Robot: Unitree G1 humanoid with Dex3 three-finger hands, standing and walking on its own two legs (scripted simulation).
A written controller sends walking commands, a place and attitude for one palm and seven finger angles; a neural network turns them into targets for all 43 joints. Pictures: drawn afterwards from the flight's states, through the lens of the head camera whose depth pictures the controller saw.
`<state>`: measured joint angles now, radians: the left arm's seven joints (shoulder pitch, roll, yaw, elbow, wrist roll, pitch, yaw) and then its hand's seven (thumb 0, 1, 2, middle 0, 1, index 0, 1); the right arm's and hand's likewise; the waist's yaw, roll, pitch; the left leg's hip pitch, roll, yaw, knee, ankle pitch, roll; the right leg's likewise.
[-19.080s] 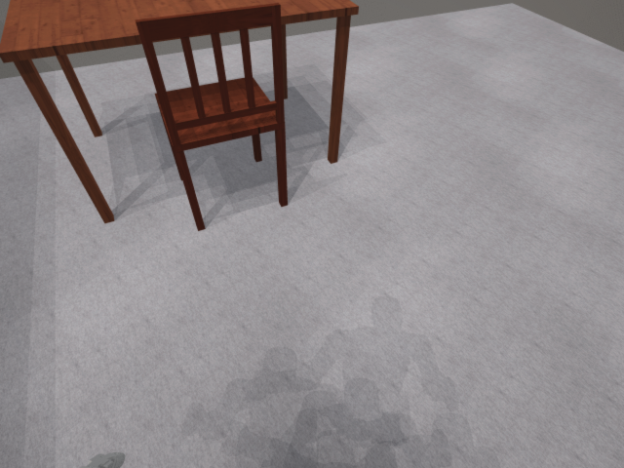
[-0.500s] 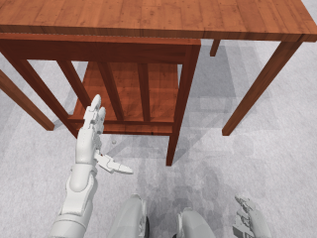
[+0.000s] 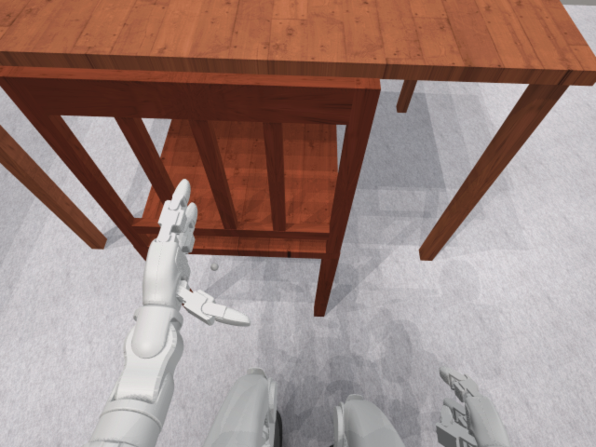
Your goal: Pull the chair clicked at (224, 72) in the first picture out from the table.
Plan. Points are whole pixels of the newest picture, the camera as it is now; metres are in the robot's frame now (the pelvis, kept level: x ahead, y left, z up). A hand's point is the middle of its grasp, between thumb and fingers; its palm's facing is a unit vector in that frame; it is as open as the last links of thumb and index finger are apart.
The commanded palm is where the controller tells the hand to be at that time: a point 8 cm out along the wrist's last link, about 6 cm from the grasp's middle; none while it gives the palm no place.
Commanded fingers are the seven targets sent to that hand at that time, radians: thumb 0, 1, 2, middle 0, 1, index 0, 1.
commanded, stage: aim the fingers beside a spindle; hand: left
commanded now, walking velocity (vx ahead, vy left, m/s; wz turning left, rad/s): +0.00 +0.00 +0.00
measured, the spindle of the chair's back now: (218, 181) +0.48 +0.15 +0.01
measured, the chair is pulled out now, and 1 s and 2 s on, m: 0.00 0.00 0.00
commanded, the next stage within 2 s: push the fingers through the gap in 1.54 s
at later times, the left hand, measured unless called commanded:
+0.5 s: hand (211, 272) +0.33 +0.13 +0.03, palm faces +0.06 -1.00 -0.03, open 16.9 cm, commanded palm +0.31 +0.18 +0.03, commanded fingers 0.00 -0.50 0.30 -0.06 -0.08 -0.06 -0.08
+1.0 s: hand (212, 268) +0.33 +0.13 +0.03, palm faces +0.02 -1.00 -0.05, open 16.9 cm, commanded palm +0.31 +0.17 +0.02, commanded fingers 0.00 -0.50 0.30 -0.06 -0.08 -0.06 -0.08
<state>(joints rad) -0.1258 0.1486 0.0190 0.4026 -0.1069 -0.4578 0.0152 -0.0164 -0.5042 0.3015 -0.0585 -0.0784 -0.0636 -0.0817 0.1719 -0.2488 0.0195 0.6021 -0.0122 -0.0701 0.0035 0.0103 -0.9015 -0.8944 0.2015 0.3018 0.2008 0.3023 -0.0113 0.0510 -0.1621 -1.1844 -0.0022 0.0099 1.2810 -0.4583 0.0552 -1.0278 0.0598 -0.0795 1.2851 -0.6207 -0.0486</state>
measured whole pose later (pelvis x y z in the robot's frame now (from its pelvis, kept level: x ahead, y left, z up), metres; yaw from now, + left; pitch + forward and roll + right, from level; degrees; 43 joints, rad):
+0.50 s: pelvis +0.01 -0.01 +0.00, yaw +0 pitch +20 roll -2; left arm -0.02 0.15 0.04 0.31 -0.13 -0.47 0.01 -0.02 -0.50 0.30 -0.06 -0.08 -0.07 -0.08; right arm 0.19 -0.24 0.01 0.59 -0.02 -0.08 0.00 0.01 -0.90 -0.89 0.20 0.30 0.20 0.30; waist -0.02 0.05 -0.15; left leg -1.16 0.01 0.01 1.27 -0.47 0.05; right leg -1.01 0.07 -0.07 1.28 -0.63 -0.06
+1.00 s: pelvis +0.00 -0.01 +0.00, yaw +0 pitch +20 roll -2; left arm -0.12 0.17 0.03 0.41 -0.14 -0.44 -0.03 -0.02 -0.50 0.30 -0.05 -0.08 -0.06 -0.08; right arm 0.19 -0.25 0.02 0.61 0.00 -0.07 0.00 0.01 -0.90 -0.89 0.20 0.30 0.20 0.30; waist 0.00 0.06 -0.17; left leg -1.18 0.00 0.00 1.28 -0.46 0.04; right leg -1.02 0.06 -0.08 1.29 -0.63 -0.06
